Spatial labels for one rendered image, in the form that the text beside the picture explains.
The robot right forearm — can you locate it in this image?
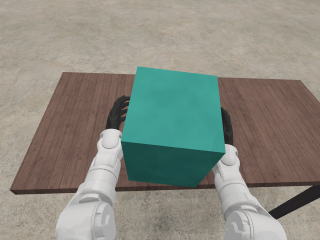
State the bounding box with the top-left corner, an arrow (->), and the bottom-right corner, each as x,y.
212,144 -> 287,239

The right robot hand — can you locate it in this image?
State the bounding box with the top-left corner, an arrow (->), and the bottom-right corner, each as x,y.
220,107 -> 234,146

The left robot hand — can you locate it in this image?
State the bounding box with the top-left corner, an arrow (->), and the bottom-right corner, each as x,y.
105,95 -> 131,130

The table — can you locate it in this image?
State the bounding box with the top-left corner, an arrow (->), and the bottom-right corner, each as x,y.
9,72 -> 320,220

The robot left upper arm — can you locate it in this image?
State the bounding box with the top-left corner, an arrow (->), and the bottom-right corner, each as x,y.
56,201 -> 116,240

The robot left forearm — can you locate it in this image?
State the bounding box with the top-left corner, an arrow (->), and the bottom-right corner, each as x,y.
55,129 -> 123,240

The carton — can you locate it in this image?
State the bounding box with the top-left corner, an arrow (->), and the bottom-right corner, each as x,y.
120,66 -> 226,188

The robot right upper arm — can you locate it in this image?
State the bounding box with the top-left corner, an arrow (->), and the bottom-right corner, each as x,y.
223,209 -> 287,240

